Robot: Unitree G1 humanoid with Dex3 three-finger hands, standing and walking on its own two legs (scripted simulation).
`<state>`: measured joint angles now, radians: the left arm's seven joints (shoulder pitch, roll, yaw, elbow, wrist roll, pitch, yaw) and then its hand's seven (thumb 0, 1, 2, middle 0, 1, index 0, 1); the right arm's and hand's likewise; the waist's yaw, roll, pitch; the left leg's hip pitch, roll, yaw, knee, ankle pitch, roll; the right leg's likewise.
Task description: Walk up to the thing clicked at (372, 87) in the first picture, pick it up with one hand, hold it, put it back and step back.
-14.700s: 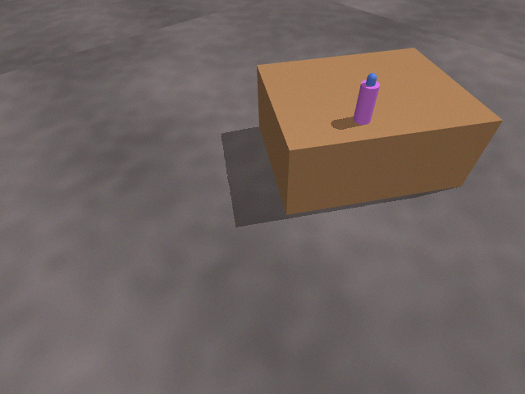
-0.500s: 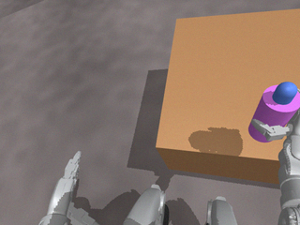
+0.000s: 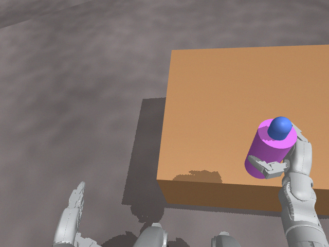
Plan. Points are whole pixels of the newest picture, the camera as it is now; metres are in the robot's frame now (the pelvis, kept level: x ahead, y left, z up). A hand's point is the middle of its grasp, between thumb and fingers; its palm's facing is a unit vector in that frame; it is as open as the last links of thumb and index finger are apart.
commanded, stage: lift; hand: right
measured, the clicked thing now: (269, 147) +0.37 -0.18 +0.01
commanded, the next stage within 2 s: hold in 0.44 s
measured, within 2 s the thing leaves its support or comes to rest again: neither
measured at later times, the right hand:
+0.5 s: hand (275, 149) +0.35 -0.19 +0.04, palm faces +0.27 +0.96 -0.04, open 10.6 cm
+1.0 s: hand (275, 149) +0.34 -0.18 +0.05, palm faces +0.26 +0.96 -0.04, open 10.6 cm
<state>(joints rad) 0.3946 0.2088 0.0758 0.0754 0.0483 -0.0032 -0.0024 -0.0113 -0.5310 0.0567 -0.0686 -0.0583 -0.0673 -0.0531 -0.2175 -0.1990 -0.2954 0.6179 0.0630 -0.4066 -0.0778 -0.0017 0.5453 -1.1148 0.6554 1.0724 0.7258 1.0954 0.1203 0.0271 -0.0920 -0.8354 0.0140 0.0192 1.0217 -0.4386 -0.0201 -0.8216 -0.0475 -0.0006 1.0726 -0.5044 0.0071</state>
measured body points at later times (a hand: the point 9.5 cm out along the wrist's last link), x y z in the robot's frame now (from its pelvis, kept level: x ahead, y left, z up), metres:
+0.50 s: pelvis +0.01 +0.00 +0.02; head +0.07 -0.02 +0.47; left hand +0.17 +0.26 -0.01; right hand +0.33 -0.24 +0.04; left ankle +0.03 +0.13 -0.67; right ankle +0.01 -0.12 -0.67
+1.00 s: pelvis +0.01 +0.00 +0.03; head +0.06 -0.01 +0.48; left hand +0.17 +0.26 -0.01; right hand +0.32 -0.23 +0.06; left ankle +0.03 +0.13 -0.67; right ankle +0.01 -0.12 -0.67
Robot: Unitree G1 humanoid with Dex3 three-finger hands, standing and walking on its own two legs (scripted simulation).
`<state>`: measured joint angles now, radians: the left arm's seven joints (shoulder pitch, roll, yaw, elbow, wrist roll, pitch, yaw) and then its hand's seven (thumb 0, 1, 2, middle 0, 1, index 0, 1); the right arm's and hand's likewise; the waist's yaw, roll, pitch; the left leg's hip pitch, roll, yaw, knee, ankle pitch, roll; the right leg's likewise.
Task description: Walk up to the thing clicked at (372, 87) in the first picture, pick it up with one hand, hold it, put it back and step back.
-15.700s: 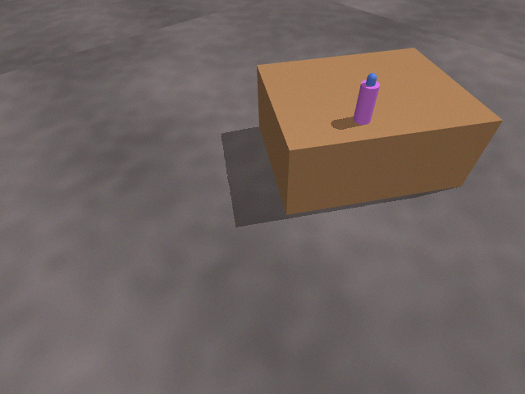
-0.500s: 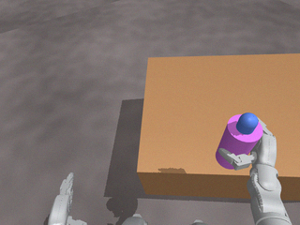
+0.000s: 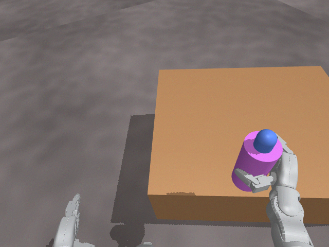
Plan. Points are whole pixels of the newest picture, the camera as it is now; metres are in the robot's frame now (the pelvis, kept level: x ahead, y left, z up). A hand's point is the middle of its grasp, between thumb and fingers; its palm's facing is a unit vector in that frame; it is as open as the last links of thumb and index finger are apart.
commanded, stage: hold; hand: right
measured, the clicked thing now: (255, 159) +0.32 -0.17 +0.03
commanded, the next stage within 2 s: none
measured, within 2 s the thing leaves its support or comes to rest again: neither
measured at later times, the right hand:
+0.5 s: hand (256, 160) +0.32 -0.17 +0.04, palm faces +0.26 +0.96 -0.04, open 10.6 cm
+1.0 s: hand (254, 166) +0.31 -0.16 +0.03, palm faces +0.23 +0.97 -0.04, open 10.6 cm
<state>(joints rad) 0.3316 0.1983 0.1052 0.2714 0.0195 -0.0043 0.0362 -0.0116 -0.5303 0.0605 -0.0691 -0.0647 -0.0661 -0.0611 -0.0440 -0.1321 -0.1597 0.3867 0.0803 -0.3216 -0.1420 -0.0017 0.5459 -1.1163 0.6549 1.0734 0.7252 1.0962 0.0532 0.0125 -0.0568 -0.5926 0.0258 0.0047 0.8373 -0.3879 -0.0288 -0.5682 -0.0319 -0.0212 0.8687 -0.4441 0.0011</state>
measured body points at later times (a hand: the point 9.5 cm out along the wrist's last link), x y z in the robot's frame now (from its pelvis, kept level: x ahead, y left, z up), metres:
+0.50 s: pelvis -0.01 +0.00 +0.01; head +0.03 -0.01 +0.45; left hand +0.15 +0.27 -0.04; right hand +0.30 -0.22 +0.04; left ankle +0.02 +0.14 -0.70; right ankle -0.01 -0.12 -0.70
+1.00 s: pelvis -0.01 +0.00 +0.00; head +0.02 -0.01 +0.45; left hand +0.15 +0.26 -0.04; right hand +0.29 -0.21 +0.04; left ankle +0.02 +0.14 -0.70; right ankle -0.01 -0.12 -0.70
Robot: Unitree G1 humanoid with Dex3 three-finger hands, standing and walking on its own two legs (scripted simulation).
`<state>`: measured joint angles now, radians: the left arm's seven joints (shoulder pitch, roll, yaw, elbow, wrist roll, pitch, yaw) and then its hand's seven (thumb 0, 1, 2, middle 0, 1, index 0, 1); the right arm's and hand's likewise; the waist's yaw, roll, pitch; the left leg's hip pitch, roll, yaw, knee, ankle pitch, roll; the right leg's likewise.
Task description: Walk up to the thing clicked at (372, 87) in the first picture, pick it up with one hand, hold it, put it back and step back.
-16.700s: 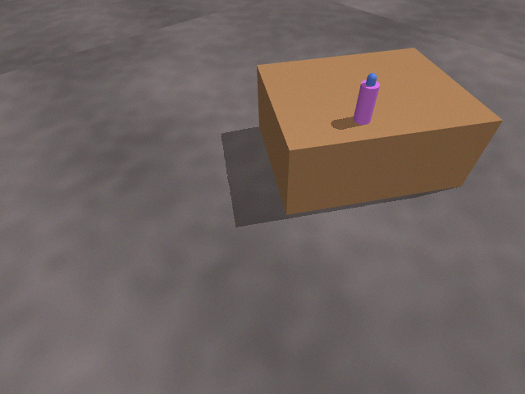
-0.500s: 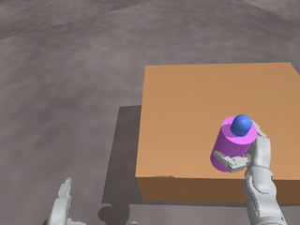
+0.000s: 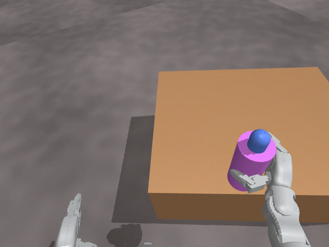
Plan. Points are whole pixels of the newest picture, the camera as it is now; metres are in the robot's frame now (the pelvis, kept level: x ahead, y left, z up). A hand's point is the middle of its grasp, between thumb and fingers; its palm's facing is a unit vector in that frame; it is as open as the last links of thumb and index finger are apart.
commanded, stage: hold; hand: right
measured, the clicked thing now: (249, 159) +0.32 -0.16 +0.04
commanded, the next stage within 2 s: crouch in 1.14 s
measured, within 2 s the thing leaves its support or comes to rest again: neither
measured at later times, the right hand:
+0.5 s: hand (246, 161) +0.33 -0.16 +0.01, palm faces +0.24 +0.97 -0.02, open 10.6 cm
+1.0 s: hand (252, 158) +0.33 -0.17 +0.03, palm faces +0.26 +0.96 -0.03, open 10.6 cm
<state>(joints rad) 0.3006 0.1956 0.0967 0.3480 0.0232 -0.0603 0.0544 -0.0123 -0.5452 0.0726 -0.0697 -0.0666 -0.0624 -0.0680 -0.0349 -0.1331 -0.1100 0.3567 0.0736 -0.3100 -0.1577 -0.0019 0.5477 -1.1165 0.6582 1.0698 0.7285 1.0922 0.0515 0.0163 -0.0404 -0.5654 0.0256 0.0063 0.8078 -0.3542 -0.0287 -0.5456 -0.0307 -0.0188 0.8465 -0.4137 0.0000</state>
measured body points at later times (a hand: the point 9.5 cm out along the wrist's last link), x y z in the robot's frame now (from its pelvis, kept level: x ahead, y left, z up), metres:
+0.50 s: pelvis +0.01 +0.01 +0.00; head +0.05 -0.01 +0.45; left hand +0.17 +0.27 -0.03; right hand +0.31 -0.21 +0.02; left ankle +0.03 +0.14 -0.70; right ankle +0.01 -0.12 -0.70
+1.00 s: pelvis +0.00 +0.01 +0.00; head +0.04 +0.00 +0.45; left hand +0.16 +0.28 -0.04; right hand +0.31 -0.22 +0.04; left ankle +0.03 +0.14 -0.70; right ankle +0.01 -0.12 -0.70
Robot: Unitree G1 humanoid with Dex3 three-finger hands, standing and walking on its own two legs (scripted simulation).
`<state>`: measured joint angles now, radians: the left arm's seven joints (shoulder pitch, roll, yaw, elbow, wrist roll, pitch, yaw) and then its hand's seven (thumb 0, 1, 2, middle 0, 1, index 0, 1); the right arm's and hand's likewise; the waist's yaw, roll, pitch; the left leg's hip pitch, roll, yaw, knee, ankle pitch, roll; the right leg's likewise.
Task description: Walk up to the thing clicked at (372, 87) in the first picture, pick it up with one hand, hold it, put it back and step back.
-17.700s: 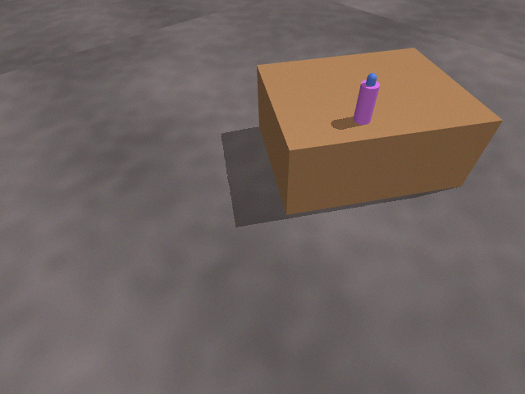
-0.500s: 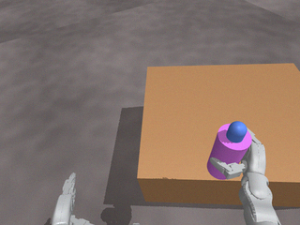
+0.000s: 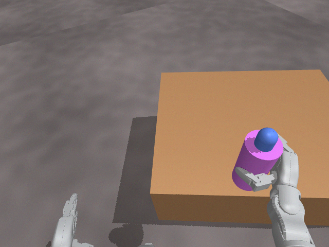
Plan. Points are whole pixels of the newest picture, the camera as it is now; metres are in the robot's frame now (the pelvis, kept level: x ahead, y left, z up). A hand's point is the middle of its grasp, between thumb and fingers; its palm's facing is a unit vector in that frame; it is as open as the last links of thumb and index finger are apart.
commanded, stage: hold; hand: right
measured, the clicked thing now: (255, 158) +0.32 -0.17 +0.04
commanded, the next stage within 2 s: crouch in 0.14 s
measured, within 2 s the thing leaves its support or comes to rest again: neither
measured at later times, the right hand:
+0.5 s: hand (258, 161) +0.34 -0.19 +0.00, palm faces +0.30 +0.95 -0.05, open 10.6 cm
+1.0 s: hand (252, 157) +0.41 -0.22 -0.10, palm faces +0.32 +0.95 -0.05, open 10.6 cm
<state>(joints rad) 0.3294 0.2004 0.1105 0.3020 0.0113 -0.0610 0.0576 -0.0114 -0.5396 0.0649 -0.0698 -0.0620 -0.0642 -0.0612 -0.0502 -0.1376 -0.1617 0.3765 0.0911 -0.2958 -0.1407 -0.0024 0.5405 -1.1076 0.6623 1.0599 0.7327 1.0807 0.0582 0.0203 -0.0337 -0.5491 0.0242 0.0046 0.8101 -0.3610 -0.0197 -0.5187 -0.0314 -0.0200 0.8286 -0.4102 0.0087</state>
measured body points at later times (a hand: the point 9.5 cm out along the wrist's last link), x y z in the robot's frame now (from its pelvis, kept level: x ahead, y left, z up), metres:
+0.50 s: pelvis +0.00 +0.00 -0.01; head +0.07 -0.01 +0.44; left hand +0.16 +0.26 -0.06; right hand +0.32 -0.24 +0.01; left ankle +0.03 +0.13 -0.70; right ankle +0.01 -0.12 -0.70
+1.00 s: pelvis -0.01 -0.01 -0.07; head +0.12 -0.06 +0.36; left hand +0.15 +0.27 -0.06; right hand +0.38 -0.27 -0.10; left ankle +0.03 +0.13 -0.70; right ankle +0.01 -0.12 -0.70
